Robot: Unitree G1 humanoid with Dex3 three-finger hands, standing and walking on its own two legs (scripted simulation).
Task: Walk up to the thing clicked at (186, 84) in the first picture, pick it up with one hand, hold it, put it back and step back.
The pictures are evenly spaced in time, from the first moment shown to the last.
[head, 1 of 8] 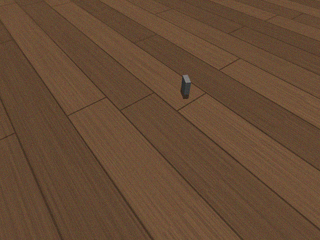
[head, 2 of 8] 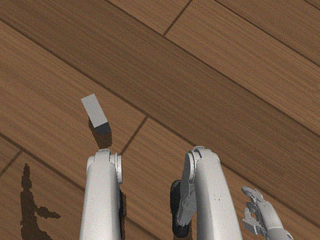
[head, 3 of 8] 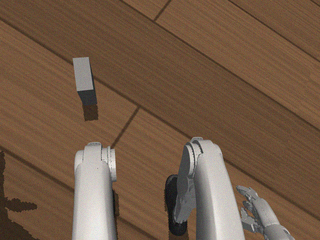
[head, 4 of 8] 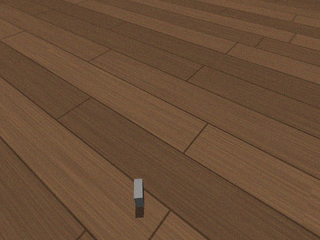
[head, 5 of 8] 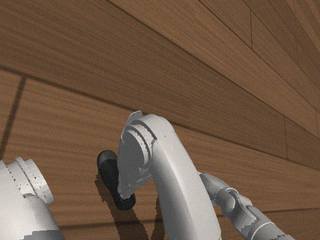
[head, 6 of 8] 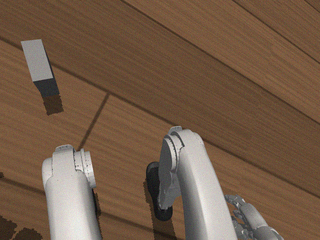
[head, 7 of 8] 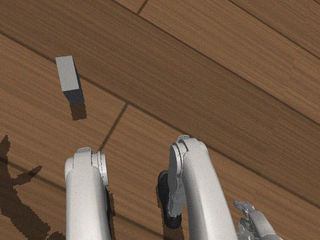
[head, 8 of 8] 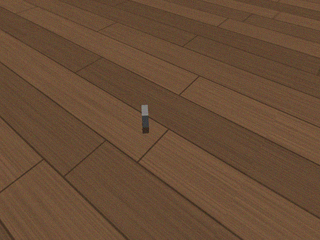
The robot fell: no
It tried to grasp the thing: yes
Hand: left
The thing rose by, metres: 0.00
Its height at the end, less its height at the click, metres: +0.00
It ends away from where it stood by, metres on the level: 0.09
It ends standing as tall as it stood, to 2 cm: yes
